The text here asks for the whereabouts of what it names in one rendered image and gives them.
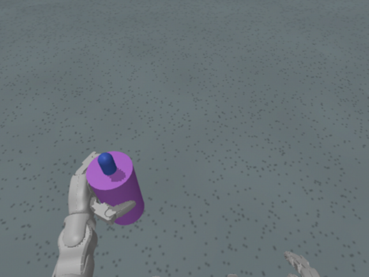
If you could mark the bottle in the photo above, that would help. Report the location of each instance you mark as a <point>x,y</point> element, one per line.
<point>112,177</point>

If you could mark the left robot arm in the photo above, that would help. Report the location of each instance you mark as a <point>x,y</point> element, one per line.
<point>76,243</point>

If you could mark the right robot hand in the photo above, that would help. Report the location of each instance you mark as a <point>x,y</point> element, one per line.
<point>301,265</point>

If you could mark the left robot hand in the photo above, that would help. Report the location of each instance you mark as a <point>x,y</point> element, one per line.
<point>82,198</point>

